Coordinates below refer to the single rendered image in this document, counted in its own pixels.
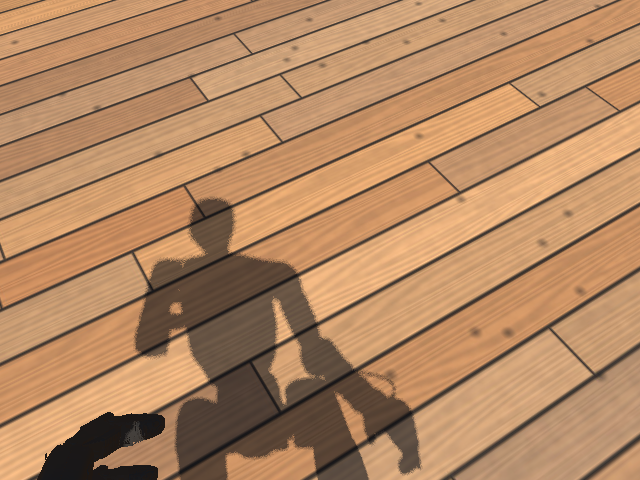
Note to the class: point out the left robot hand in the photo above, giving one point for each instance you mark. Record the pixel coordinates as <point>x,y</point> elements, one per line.
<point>74,460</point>

